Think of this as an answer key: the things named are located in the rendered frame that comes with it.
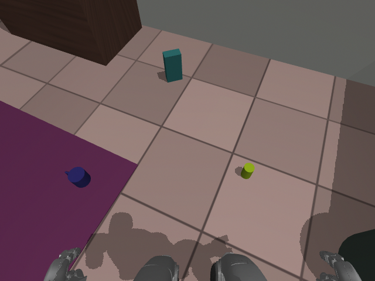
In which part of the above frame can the right robot hand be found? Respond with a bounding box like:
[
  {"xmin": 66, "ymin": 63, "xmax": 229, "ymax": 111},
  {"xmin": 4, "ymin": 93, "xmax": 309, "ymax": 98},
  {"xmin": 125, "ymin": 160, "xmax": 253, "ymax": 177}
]
[{"xmin": 316, "ymin": 251, "xmax": 362, "ymax": 281}]

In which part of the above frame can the left robot hand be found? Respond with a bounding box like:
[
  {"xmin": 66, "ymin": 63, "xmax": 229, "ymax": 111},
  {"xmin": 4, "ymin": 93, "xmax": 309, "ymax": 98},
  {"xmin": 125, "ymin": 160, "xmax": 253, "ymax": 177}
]
[{"xmin": 44, "ymin": 248, "xmax": 87, "ymax": 281}]

